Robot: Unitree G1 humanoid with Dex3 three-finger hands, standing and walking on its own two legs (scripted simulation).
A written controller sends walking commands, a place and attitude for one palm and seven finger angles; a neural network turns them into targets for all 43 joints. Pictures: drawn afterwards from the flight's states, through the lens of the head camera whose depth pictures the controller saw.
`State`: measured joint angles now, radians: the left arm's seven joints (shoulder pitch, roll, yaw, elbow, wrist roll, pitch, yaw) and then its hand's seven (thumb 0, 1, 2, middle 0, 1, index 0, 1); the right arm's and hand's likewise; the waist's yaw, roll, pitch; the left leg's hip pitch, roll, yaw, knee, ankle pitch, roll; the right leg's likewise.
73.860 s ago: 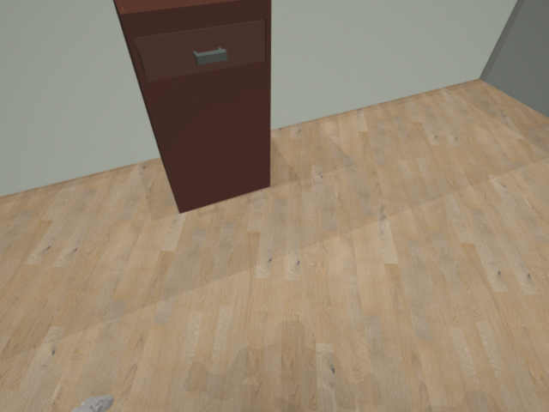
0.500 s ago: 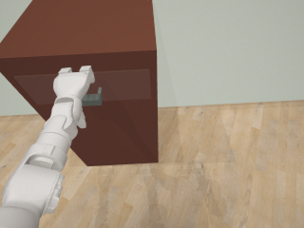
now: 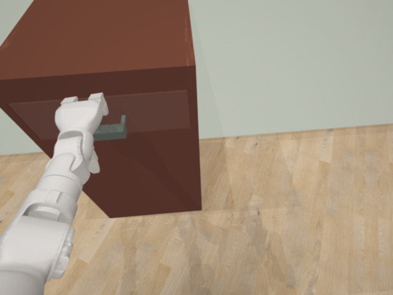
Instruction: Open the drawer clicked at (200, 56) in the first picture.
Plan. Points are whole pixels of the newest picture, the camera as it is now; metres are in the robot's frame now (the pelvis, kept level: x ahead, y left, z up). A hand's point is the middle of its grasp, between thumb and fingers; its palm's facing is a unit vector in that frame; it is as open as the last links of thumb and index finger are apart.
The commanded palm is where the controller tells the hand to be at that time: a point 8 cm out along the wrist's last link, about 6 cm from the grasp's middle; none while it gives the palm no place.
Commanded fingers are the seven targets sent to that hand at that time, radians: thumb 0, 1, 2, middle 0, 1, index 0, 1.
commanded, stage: re-aim the fingers above the handle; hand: left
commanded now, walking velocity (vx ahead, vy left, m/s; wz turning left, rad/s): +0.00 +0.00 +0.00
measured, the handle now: (106, 125) +0.53 +0.24 +0.00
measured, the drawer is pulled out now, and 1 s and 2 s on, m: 0.00 0.00 0.00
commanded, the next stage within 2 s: lower the fingers behind the handle in 1.30 s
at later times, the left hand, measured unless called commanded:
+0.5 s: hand (91, 137) +0.45 +0.24 +0.05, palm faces -0.21 -0.03 -0.98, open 13.8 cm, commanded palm +0.45 +0.22 +0.11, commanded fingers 0.00 -0.50 0.30 -0.30 -1.20 -0.30 -1.20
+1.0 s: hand (92, 124) +0.46 +0.23 +0.07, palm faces -0.13 +0.01 -0.99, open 13.7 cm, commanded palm +0.45 +0.22 +0.11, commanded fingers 0.00 -0.50 0.30 -0.30 -1.20 -0.30 -1.20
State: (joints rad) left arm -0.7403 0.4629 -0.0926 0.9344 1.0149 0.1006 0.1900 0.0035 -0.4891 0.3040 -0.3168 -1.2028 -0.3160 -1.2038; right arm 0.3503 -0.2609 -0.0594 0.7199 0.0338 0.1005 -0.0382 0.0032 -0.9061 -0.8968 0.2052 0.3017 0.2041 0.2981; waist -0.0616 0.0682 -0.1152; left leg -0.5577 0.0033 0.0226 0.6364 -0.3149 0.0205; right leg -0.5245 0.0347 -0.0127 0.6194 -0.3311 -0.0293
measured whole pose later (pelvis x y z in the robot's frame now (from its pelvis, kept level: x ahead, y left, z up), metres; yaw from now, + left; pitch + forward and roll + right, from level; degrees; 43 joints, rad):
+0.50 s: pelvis +0.00 +0.01 +0.00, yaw +1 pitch +14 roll -1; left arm -0.81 0.47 -0.16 0.97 0.97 0.09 0.07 0.00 -0.49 0.30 -0.32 -1.20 -0.31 -1.20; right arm 0.35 -0.25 -0.04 0.71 0.02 0.10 -0.05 0.00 -0.90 -0.90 0.21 0.30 0.21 0.30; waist -0.07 0.06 -0.10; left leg -0.58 -0.01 0.01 0.66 -0.32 0.03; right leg -0.54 0.02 -0.02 0.63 -0.33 -0.01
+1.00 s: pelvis -0.02 +0.00 +0.00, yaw -2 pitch +14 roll +0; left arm -0.89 0.49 -0.06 1.12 1.03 0.19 0.15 0.01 -0.49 0.30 -0.35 -1.23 -0.34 -1.24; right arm 0.29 -0.24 0.02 0.68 0.05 0.13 -0.07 0.00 -0.90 -0.90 0.21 0.30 0.21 0.30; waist -0.11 0.07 -0.11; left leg -0.57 0.01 0.06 0.63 -0.29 0.03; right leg -0.56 0.04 0.03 0.64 -0.31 -0.02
